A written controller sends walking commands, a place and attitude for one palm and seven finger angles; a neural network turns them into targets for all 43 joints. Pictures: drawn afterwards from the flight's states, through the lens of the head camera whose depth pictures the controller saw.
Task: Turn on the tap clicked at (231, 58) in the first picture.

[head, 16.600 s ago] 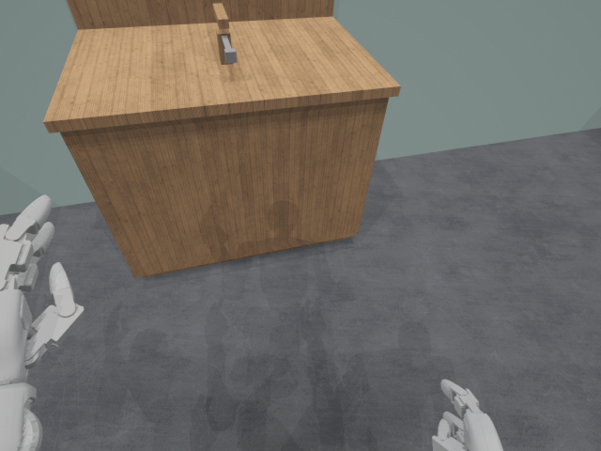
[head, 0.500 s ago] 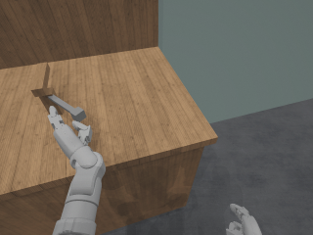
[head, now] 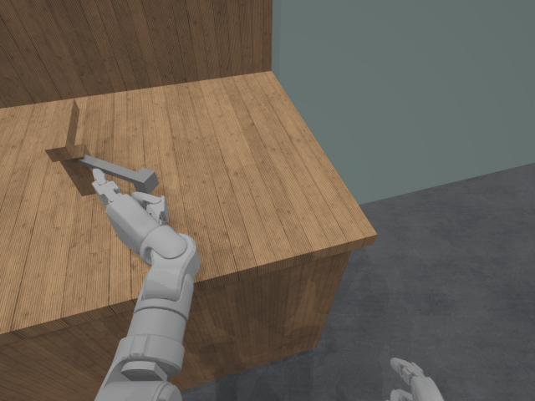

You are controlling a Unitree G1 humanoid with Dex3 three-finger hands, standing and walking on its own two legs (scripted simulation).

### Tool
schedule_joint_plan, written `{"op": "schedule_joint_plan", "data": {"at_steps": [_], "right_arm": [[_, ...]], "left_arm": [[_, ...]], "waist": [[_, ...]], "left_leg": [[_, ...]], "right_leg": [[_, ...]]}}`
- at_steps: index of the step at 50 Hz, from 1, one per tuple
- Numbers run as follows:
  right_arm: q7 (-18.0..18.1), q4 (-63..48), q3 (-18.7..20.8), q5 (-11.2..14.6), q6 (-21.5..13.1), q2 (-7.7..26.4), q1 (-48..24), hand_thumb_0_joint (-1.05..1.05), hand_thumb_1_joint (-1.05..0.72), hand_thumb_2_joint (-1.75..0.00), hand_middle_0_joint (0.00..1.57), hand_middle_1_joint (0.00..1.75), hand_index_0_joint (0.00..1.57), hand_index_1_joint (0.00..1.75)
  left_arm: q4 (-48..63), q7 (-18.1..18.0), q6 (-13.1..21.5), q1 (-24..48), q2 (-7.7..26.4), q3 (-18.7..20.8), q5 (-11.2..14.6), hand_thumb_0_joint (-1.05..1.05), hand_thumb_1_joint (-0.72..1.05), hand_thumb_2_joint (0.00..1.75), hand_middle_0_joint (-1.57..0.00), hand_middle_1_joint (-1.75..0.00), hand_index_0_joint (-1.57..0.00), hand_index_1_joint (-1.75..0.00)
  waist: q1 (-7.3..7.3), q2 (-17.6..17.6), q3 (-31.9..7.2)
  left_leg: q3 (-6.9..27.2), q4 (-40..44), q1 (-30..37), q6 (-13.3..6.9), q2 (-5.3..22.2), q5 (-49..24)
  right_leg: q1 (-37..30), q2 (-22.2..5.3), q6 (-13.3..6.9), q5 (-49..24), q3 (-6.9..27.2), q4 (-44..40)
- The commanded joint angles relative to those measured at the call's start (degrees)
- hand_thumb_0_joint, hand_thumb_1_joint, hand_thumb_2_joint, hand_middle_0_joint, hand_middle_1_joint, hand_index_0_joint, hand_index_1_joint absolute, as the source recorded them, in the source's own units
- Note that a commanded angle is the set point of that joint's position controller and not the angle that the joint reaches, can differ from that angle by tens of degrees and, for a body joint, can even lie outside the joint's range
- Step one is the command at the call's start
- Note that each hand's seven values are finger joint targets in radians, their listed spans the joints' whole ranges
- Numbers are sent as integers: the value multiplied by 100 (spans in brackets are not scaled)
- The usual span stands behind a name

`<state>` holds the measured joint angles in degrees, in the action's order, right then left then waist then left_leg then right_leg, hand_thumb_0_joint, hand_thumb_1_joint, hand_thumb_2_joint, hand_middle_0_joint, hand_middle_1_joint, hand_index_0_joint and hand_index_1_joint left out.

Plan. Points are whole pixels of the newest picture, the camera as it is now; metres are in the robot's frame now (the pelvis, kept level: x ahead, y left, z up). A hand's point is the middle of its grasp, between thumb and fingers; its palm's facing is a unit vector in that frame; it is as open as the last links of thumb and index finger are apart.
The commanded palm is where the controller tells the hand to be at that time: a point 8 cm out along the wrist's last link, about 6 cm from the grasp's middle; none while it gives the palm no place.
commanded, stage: push the lever round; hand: left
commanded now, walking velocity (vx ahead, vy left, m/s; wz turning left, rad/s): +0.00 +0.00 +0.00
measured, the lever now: (145, 181) +0.41 +0.23 +0.11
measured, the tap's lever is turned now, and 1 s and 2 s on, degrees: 50 86 86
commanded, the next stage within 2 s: lift the hand up off the lever in 0.72 s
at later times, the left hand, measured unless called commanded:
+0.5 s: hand (176, 188) +0.42 +0.18 +0.09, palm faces +0.83 -0.55 -0.11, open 7.9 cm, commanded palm +0.37 +0.19 +0.10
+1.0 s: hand (181, 176) +0.45 +0.18 +0.09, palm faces +0.84 -0.54 -0.11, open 8.0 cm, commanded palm +0.39 +0.19 +0.11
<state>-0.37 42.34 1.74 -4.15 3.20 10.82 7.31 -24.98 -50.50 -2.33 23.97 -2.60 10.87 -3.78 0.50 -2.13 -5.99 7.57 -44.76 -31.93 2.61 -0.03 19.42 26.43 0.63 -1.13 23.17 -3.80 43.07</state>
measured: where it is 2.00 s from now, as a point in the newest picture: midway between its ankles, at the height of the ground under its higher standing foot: outside the picture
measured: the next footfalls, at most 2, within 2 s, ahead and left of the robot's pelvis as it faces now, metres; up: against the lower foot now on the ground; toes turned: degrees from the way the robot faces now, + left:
none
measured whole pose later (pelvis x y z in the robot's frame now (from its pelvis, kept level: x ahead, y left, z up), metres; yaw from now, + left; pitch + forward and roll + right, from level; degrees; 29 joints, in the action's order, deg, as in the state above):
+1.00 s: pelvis +0.01 -0.01 -0.01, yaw -1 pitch +11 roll -1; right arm -2.8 44.2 3.1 -6.0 2.6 11.2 13.9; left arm -42.6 -54.6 0.0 39.1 1.0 22.7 -7.5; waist -3.7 -2.5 -8.5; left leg 7.1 -46.3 -37.4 3.3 1.0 20.5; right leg 32.7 1.6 -1.9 24.3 -3.3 45.5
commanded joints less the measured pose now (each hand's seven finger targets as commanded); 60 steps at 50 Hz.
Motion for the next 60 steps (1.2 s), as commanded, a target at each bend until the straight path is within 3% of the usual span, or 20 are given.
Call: {"op": "schedule_joint_plan", "data": {"at_steps": [1, 3, 5, 9, 10, 11, 14, 15, 19, 20, 22, 25, 28, 30, 34, 38, 43, 48, 55, 60], "right_arm": [[-5, -725, 180, -32, -222, 658, -612, 0, -90, -90, 20, 30, 20, 30], [-44, -708, 189, -65, -251, 642, -584, 0, -90, -90, 20, 30, 20, 30], [-45, -614, 210, -89, -229, 681, -510, 0, -90, -90, 20, 30, 20, 30], [-72, -615, 203, -108, -227, 640, -443, 0, -90, -90, 20, 30, 20, 30], [-60, -574, 239, -124, -213, 673, -398, 0, -90, -90, 20, 30, 20, 30], [-92, -635, 210, -126, -218, 640, -402, 0, -90, -90, 20, 30, 20, 30], [-110, -591, 219, -127, -212, 641, -322, 0, -90, -90, 20, 30, 20, 30], [-91, -527, 243, -133, -204, 684, -270, 0, -90, -90, 20, 30, 20, 30], [-98, -544, 235, -133, -261, 660, -242, 0, -90, -90, 20, 30, 20, 30], [-75, -471, 260, -139, -246, 705, -175, 0, -90, -90, 20, 30, 20, 30], [-105, -514, 241, -137, -256, 671, -158, 0, -90, -90, 20, 30, 20, 30], [-102, -453, 285, -161, -237, 715, -61, 0, -90, -90, 20, 30, 20, 30], [-134, -472, 264, -157, -267, 696, -11, 0, -90, -90, 20, 30, 20, 30], [-101, -388, 288, -168, -258, 744, 26, 0, -90, -90, 20, 30, 20, 30], [-104, -368, 278, -168, -290, 733, 87, 0, -90, -90, 20, 30, 20, 30], [-145, -371, 309, -203, -274, 736, 272, 0, -90, -90, 20, 30, 20, 30], [-181, -449, 343, -207, -238, 768, 440, 0, -90, -90, 20, 30, 20, 30], [-181, -477, 338, -174, -244, 782, 414, 0, -90, -90, 20, 30, 20, 30], [-160, -496, 345, -170, -266, 788, 362, 0, -90, -90, 20, 30, 20, 30], [-166, -557, 334, -117, -246, 787, 287, 0, -90, -90, 20, 30, 20, 30]], "left_arm": [[1098, -138, 254, 2529, 375, -208, -292, 0, 90, 90, -15, -15, -15, -15], [937, -198, 221, 2627, 213, -286, -315, 0, 90, 90, -15, -15, -15, -15], [705, -282, 179, 2599, 560, 108, -339, 0, 90, 90, -15, -15, -15, -15], [598, -353, 212, 3125, 554, 121, -410, 0, 90, 90, -15, -15, -15, -15], [603, -386, 236, 2999, 868, 410, -466, 0, 90, 90, -15, -15, -15, -15], [679, -372, 252, 3094, 600, 150, -471, 0, 90, 90, -15, -15, -15, -15], [408, -355, 250, 3271, 568, 107, -518, 0, 90, 90, -15, -15, -15, -15], [239, -371, 235, 3185, 831, 375, -553, 0, 90, 90, -15, -15, -15, -15], [244, -378, 345, 3630, 680, 213, -525, 0, 90, 90, -15, -15, -15, -15], [136, -407, 357, 3556, 1011, 527, -547, 0, 90, 90, -15, -15, -15, -15], [153, -393, 394, 3740, 807, 326, -545, 0, 90, 90, -15, -15, -15, -15], [-31, -421, 399, 3549, 1099, 631, -593, 0, 90, 90, -15, -15, -15, -15], [-113, -407, 440, 3919, 828, 347, -601, 0, 90, 90, -15, -15, -15, -15], [-357, -440, 440, 3896, 1180, 692, -613, 0, 90, 90, -15, -15, -15, -15], [-600, -436, 544, 4329, 1109, 583, -614, 0, 90, 90, -15, -15, -15, -15], [-604, -456, 625, 4382, 1178, 678, -684, 0, 90, 90, -15, -15, -15, -15], [-558, -438, 623, 4206, 1391, 940, -653, 0, 90, 90, -15, -15, -15, -15], [-376, -368, 578, 4197, 1373, 864, -620, 0, 90, 90, -15, -15, -15, -15], [-113, -358, 503, 3800, 1701, 1164, -620, 0, 90, 90, -15, -15, -15, -15], [49, -242, 343, 3564, 1465, 944, -541, 0, 90, 90, -15, -15, -15, -15]], "waist": [[-138, 164, -1724], [-154, 290, -1736], [-96, 349, -1774], [-178, 328, -1894], [-100, 234, -2005], [-141, 141, -2066], [-256, 333, -1932], [-203, 324, -1849], [-317, 271, -1903], [-273, 320, -1900], [-328, 202, -1991], [-270, 165, -2069], [-410, 240, -1972], [-394, 247, -1863], [-518, 315, -1852], [-483, 86, -2247], [-458, 298, -2433], [-496, 416, -2173], [-325, 209, -2146], [-305, 147, -2032]], "left_leg": [[-420, 368, 1006, -213, -57, -1461], [-433, 313, 992, -213, -49, -1515], [-400, 348, 889, -197, -44, -1464], [-477, 246, 830, -231, -49, -1467], [-452, 253, 854, -211, -36, -1527], [-484, 228, 871, -222, -60, -1589], [-491, 175, 770, -247, -37, -1500], [-451, 232, 716, -240, -39, -1420], [-498, 170, 725, -280, -50, -1305], [-458, 210, 678, -268, -47, -1259], [-497, 160, 704, -280, -65, -1331], [-492, 160, 633, -270, -65, -1358], [-505, 132, 608, -298, -68, -1264], [-491, 152, 478, -305, -67, -1105], [-525, 130, 407, -339, -73, -906], [-540, 57, 523, -315, -88, -1274], [-578, 23, 506, -335, -77, -1527], [-602, 105, 532, -355, -68, -1518], [-623, 225, 629, -353, -83, -1537], [-624, 336, 794, -334, -76, -1637]], "right_leg": [[-307, -70, -130, -1521, -160, -657], [-239, -58, -118, -1563, -189, -629], [-270, -30, -119, -1496, -189, -631], [-261, -77, -88, -1608, -145, -620], [-294, -51, -109, -1627, -137, -594], [-307, -70, -99, -1713, -133, -566], [-204, -74, -79, -1700, -136, -574], [-179, -44, -93, -1583, -140, -606], [-99, -60, -57, -1531, -105, -622], [-125, -37, -66, -1466, -109, -627], [-129, -61, -61, -1584, -97, -587], [-190, -42, -69, -1650, -93, -562], [-56, -52, -42, -1580, -92, -573], [-11, -40, -36, -1432, -70, -608], [110, -52, -3, -1257, -35, -625], [-21, -45, -30, -1684, -57, -465], [-255, -41, 12, -2119, -59, -427], [-327, -36, 34, -2182, -59, -535], [-524, -19, 8, -2156, -48, -629], [-602, -9, -24, -2185, -92, -703]]}}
